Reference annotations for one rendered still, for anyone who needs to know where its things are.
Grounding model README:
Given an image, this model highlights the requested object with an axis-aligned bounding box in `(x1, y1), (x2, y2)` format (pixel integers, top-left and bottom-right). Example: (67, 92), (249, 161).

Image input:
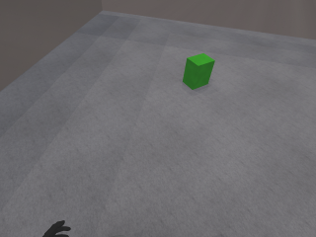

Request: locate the robot left hand
(42, 220), (71, 237)

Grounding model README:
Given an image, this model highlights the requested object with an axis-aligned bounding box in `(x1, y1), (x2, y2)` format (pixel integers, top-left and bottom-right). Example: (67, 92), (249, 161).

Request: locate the carton
(183, 53), (215, 90)

